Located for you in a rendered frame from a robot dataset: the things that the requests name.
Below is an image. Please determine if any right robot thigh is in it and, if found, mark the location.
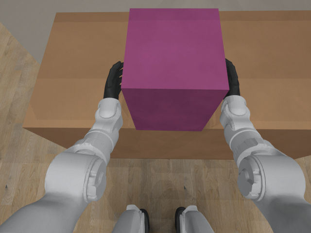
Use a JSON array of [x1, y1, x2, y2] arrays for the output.
[[180, 211, 214, 233]]

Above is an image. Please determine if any robot right foot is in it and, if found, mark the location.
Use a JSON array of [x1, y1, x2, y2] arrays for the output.
[[175, 207, 186, 233]]

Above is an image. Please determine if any robot right upper arm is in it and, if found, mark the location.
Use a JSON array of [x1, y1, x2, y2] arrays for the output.
[[237, 155, 311, 233]]

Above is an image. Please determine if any pedestal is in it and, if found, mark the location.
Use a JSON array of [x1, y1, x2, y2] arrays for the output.
[[22, 10, 311, 160]]

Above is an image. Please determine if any carton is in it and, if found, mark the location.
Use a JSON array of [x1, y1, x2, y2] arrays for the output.
[[121, 8, 229, 132]]

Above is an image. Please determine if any robot left forearm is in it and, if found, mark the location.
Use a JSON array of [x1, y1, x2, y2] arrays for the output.
[[45, 98, 123, 190]]

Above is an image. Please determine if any robot left upper arm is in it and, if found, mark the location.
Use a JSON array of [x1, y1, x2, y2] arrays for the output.
[[0, 151, 106, 233]]

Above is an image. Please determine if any robot right forearm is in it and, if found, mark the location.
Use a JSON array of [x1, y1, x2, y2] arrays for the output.
[[220, 95, 306, 189]]

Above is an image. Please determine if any robot left hand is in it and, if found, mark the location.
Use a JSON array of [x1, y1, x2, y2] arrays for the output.
[[104, 61, 124, 100]]

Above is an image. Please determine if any robot right hand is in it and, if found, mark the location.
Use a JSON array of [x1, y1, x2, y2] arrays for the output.
[[224, 58, 240, 99]]

